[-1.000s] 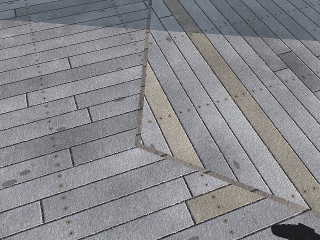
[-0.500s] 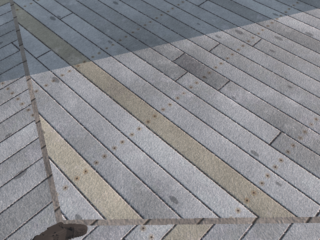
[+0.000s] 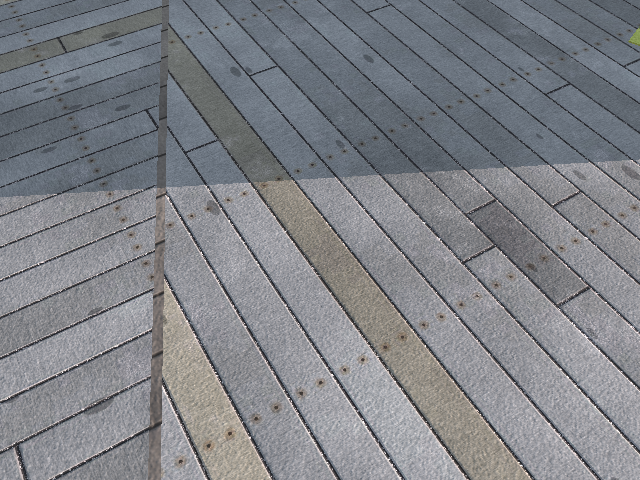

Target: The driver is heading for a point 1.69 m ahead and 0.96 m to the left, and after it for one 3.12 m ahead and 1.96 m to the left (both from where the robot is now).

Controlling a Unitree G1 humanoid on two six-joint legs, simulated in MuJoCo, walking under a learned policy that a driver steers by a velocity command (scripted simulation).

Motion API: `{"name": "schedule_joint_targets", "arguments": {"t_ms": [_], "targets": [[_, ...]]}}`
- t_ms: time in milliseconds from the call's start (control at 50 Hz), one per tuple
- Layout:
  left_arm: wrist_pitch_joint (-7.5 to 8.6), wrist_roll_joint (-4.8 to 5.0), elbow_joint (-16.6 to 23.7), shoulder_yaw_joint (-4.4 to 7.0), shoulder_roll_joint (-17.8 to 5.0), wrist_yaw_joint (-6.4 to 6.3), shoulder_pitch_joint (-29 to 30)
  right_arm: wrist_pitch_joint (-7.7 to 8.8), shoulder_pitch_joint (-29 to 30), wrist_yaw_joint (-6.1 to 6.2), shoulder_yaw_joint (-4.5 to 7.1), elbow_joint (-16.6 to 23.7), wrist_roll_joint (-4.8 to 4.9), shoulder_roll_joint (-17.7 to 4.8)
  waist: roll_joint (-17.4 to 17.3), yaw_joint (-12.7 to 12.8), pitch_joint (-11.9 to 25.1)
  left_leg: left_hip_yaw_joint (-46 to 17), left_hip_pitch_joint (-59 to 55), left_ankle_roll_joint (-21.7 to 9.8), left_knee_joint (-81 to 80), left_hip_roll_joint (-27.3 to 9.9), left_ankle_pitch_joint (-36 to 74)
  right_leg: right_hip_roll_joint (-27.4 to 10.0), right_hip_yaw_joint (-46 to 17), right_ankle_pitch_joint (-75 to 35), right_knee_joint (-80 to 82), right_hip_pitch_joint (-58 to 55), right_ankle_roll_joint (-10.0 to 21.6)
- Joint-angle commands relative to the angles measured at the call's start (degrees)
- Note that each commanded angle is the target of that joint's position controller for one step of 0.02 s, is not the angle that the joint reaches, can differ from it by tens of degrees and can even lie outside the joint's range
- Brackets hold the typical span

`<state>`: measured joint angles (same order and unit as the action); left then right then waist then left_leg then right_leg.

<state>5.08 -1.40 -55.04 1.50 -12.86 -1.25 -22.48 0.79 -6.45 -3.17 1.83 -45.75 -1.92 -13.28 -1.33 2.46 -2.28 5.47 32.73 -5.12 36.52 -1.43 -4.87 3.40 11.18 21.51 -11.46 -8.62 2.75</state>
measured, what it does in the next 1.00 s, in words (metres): walks ahead, turning left: left foot, then right foot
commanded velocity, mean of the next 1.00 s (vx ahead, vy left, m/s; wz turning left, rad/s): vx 0.50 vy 0.00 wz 0.56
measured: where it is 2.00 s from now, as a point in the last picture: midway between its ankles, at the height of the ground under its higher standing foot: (141, 284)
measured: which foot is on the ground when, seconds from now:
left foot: up 0.00-0.04, down 0.06-0.58, up 0.60-1.00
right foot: down 0.00-0.04, up 0.06-0.54, down 0.56-1.00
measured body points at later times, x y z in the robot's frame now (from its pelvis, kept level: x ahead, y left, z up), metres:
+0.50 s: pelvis +0.28 +0.02 +0.01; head +0.31 +0.04 +0.46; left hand +0.42 +0.30 -0.09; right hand +0.34 -0.26 -0.11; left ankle +0.15 +0.07 -0.73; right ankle +0.46 -0.08 -0.70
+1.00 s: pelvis +0.52 +0.09 +0.01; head +0.55 +0.11 +0.46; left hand +0.35 +0.31 -0.12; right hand +0.82 +0.03 -0.08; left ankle +0.57 +0.27 -0.69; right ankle +0.47 -0.06 -0.73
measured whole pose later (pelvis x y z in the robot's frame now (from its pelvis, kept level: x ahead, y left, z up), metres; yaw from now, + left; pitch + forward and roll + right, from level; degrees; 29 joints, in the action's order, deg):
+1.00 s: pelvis +0.52 +0.09 +0.01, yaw +35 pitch +2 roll -2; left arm 4.6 -1.1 -49.7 2.6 -14.7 -0.1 -23.1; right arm -0.5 -3.6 -4.8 2.2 -39.0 -2.2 -15.4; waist -2.3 3.8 -2.4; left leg 2.8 35.5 -3.4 40.9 -3.3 -5.1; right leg -0.4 13.7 18.5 -14.3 -3.0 -0.3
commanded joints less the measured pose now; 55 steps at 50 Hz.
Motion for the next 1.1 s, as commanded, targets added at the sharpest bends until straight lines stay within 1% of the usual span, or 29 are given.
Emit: {"name": "schedule_joint_targets", "arguments": {"t_ms": [20, 40, 60, 80, 100, 120, 140, 160, 180, 200, 260, 360, 460, 500, 540, 560, 580, 600, 620, 640, 660, 700, 780, 900, 980, 1040, 1060, 1080, 1100], "targets": [[-0.36, -0.41, 1.68, 2.20, -10.94, -0.85, -0.49, 0.91, -4.27, 0.51, 1.56, 2.67, -0.22, -5.25, 6.94, -4.27, 2.43, 4.22, -7.95, -4.14, -1.76, 5.75, -7.89, -17.21, -0.15, -72.12, -17.71, -0.13, 3.67], [-0.84, -0.35, 2.09, 2.38, -11.61, -0.86, 0.04, 1.32, -11.59, 0.82, 2.44, 0.57, -0.56, -6.72, 6.25, -7.51, 6.61, 3.26, -17.24, -5.83, -5.15, 7.21, -7.86, -16.74, 0.50, -68.46, -28.99, 3.26, 3.27], [-0.78, -0.01, 3.60, 2.21, -11.30, -0.67, 1.40, 1.54, -20.49, 1.54, 4.05, -1.66, -1.29, -10.64, 2.34, -11.95, 11.55, -6.02, -31.44, -9.18, -8.80, 1.53, -9.69, -14.82, 1.05, -52.64, -45.23, 14.56, 1.90], [-0.23, 0.72, 7.10, 0.93, -4.63, 0.78, -1.80, 1.09, -20.06, 2.31, 6.08, -1.14, -0.94, -17.84, -12.59, -7.61, 16.29, -36.86, -49.42, -19.12, -11.54, -16.21, -6.65, -2.35, -0.17, 0.79, -68.42, 40.60, -1.45], [0.47, 0.05, 8.56, 1.69, -8.60, 1.03, 4.78, 0.59, -19.88, 2.06, 5.98, -1.16, 1.63, -16.81, -4.99, -9.80, 18.36, -47.98, -50.81, -20.80, -18.25, -17.54, -5.35, -0.70, -13.47, 6.22, -74.51, 48.85, -1.16], [1.28, 0.55, 10.27, 1.35, -8.05, 1.31, 8.03, 0.43, -16.10, 2.50, 5.57, -1.04, 1.75, -15.07, -2.20, -8.06, 9.81, -38.81, -44.09, -18.71, -19.39, -16.81, -2.84, -4.77, -15.07, 0.50, -71.71, 52.38, -0.81], [1.76, 0.62, 10.29, 1.18, -7.95, 1.29, 8.07, 0.45, -13.76, 2.61, 4.71, -1.00, 1.65, -11.58, 2.27, -5.89, 5.25, -33.57, -36.51, -16.17, -20.63, -14.74, 2.29, -6.86, -14.32, -2.85, -66.23, 49.97, -0.95], [1.27, 0.11, 10.04, 1.27, -7.70, 1.18, 7.97, 0.69, -11.54, 2.80, 4.17, -0.84, 1.64, -9.72, 3.85, -3.68, 2.19, -28.94, -30.35, -14.05, -21.46, -11.81, 7.23, -8.15, -14.21, -3.29, -62.09, 46.88, -1.56], [0.06, -0.81, 10.19, 1.15, -7.36, 1.22, 6.86, 0.98, -10.13, 3.00, 3.65, -0.71, 1.90, -8.29, 3.08, -1.86, 1.90, -25.39, -26.06, -13.02, -22.45, -9.44, 10.40, -8.80, -14.22, -3.27, -59.21, 43.22, -2.61], [-1.12, -1.31, 10.15, 1.07, -6.80, 1.40, 6.02, 1.49, -9.97, 2.94, 3.47, -0.56, 1.98, -8.27, 2.22, -1.08, 2.43, -23.39, -24.12, -12.63, -22.94, -8.13, 12.21, -9.01, -13.98, -2.97, -56.87, 41.14, -3.41], [-2.84, -1.52, 11.70, 0.70, -5.55, 1.87, 8.24, 2.55, -11.88, 2.80, 4.05, -0.91, 1.96, -10.69, 0.65, -0.93, 1.95, -20.49, -21.04, -12.13, -24.28, -5.36, 13.88, -9.02, -11.89, -5.87, -49.55, 41.50, -5.37], [-2.87, -0.95, 15.82, 0.27, -5.51, 2.25, 19.86, 2.17, -16.67, 2.77, 4.42, -1.16, 1.98, -11.21, -1.92, -5.46, 0.38, -21.20, -24.41, -8.78, -23.90, -3.20, 10.56, -8.04, -11.32, -17.51, -34.05, 45.08, -6.63], [-1.85, -0.25, 18.76, -0.07, -6.47, 2.44, 26.28, 1.84, -19.73, 3.30, 4.70, -0.85, 1.07, -12.11, -2.71, -7.95, 0.85, -24.74, -30.69, -7.68, -18.85, -4.79, 16.59, -5.22, -11.84, -18.27, -24.93, 43.78, -5.45], [-1.33, -0.09, 18.58, 0.28, -7.90, 2.29, 23.37, 1.90, -17.39, 3.69, 4.92, 0.20, 0.81, -12.97, -3.49, -5.68, 1.23, -26.76, -29.65, -5.91, -16.32, -5.54, 17.46, -4.27, -12.86, -15.31, -20.64, 37.13, -4.13], [-0.57, -0.07, 15.66, 1.32, -10.14, 1.48, 13.04, 2.30, -13.98, 3.42, 5.04, 1.23, 0.90, -13.84, -2.58, -0.38, 4.81, -26.59, -25.66, -3.54, -7.44, -3.29, 22.49, -1.90, -11.94, -12.42, -15.95, 21.90, -2.17], [0.25, -0.88, 14.22, 2.25, -12.81, 0.71, 5.51, 2.83, -13.79, 2.86, 4.48, 1.54, 1.51, -11.99, 1.70, 3.25, 9.79, -23.16, -21.10, -1.95, 4.64, 0.77, 18.36, -6.88, -16.37, -10.58, -13.17, 10.22, -0.05], [0.24, -2.28, 14.53, 3.34, -17.65, -0.29, -2.02, 3.26, -15.84, 2.73, 3.03, 3.66, 2.97, -6.58, 10.21, 4.79, 18.62, -16.32, -10.55, -0.07, 21.62, 5.97, -2.92, -22.68, -34.10, 2.60, -10.13, -4.00, 3.51], [-0.86, -1.61, 14.26, 4.09, -19.92, -0.15, 0.83, 2.91, -19.72, 2.73, 2.91, 5.41, 2.40, -7.16, 20.69, 0.20, 19.97, -11.85, 2.09, 0.29, 30.80, 10.09, -27.74, -29.92, -57.33, 5.77, -2.96, -5.80, 8.85], [-1.42, -1.10, 15.34, 3.19, -14.14, 0.17, 5.12, 1.81, -19.17, 3.18, 3.24, 2.88, 0.90, -10.15, 9.58, -1.17, 11.62, -12.66, 5.41, 0.08, 35.56, 4.40, -23.22, -28.39, -52.00, 10.94, -3.74, 1.37, 9.09], [-1.45, -0.62, 15.69, 2.09, -9.43, 0.45, 7.80, 1.53, -15.31, 2.53, 3.18, 2.74, 0.49, -10.02, 3.38, -0.81, 5.70, -11.87, 4.65, 0.48, 34.30, 2.59, -18.38, -24.83, -42.30, 7.60, -3.03, 8.18, 7.95], [-1.34, -0.72, 15.37, 1.59, -7.78, 0.55, 9.20, 1.27, -13.96, 2.01, 3.01, 3.04, 0.57, -8.76, 3.70, -1.80, 2.67, -11.25, 3.12, 1.00, 31.54, 0.90, -15.87, -21.79, -34.25, 0.08, -1.37, 12.82, 6.29], [-0.45, -0.40, 13.80, 1.47, -7.48, 0.48, 7.95, 0.00, -13.29, 0.99, 2.89, 3.23, -0.39, -8.07, 7.52, -2.54, 1.30, -10.05, 1.28, 2.05, 29.85, -0.66, -13.77, -18.21, -24.61, -10.97, 0.03, 16.08, 4.87], [1.07, 0.43, 11.97, 2.17, -8.54, 1.21, 5.22, -0.97, -8.27, -0.12, 2.45, 5.81, -0.19, -6.96, 6.73, -2.67, 1.57, -9.30, 5.67, 3.21, 28.45, -1.70, -8.28, -18.82, -16.70, -21.53, 2.20, 14.38, 6.29], [0.79, 0.33, 9.87, 2.60, -9.00, 1.33, 2.97, -0.62, 2.61, -1.32, 1.09, 9.52, 0.06, -4.74, 6.45, -0.75, -1.13, -4.97, 5.49, 3.58, 11.59, -2.29, 2.95, -16.66, -5.56, -26.04, 2.84, 13.07, 5.01], [0.06, 0.31, 8.16, 3.17, -10.81, 0.82, -0.16, -0.53, 7.95, -1.84, 0.76, 11.70, -0.35, -4.85, 6.30, 0.70, -2.55, -0.70, 2.37, 1.02, 2.45, -1.37, -0.42, -18.60, -2.27, -30.92, 0.77, 8.43, 3.87], [-1.19, 0.13, 7.04, 3.57, -13.03, 0.30, -1.33, -0.55, 5.54, -1.07, 1.36, 11.55, -0.94, -5.98, 7.39, -1.02, 0.19, 2.61, -4.54, -2.29, -1.03, 3.29, -9.31, -19.27, 1.12, -54.13, -10.06, 4.00, 2.71], [-1.74, 0.16, 6.90, 3.68, -13.85, 0.19, -1.45, -0.24, 0.51, -0.61, 1.95, 10.21, -1.10, -6.89, 7.27, -3.30, 3.44, 2.99, -10.34, -3.82, -2.63, 5.75, -11.34, -19.14, 2.00, -60.46, -18.67, 3.82, 2.55], [-2.19, 0.37, 7.37, 3.55, -13.92, 0.14, -0.82, 0.33, -9.04, 0.11, 2.92, 7.11, -1.51, -8.25, 4.96, -7.67, 8.90, 2.19, -22.73, -5.65, -6.98, 7.59, -9.14, -17.95, 3.49, -56.83, -31.76, 8.66, 1.33], [-2.07, 0.69, 9.82, 2.70, -11.17, 0.49, -1.61, 0.38, -17.00, 1.16, 4.78, 5.33, -1.93, -13.83, -2.40, -10.41, 16.03, -13.25, -40.19, -9.64, -9.51, -2.93, -18.34, -15.57, 3.89, -37.05, -49.90, 24.57, -0.99]]}}
Keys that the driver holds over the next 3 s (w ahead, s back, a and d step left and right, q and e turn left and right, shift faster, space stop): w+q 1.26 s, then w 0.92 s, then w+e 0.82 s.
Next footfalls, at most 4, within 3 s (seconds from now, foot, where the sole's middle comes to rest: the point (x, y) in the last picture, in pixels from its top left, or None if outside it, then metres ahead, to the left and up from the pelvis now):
0.06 left None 0.19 0.08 -0.76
0.56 right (370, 458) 0.51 -0.04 -0.76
1.08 left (217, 398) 0.63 0.29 -0.76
1.62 right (193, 271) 0.96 0.40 -0.76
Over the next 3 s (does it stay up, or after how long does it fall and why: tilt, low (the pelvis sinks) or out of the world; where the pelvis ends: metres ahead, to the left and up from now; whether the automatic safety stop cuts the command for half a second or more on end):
stays up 1.28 0.85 0.02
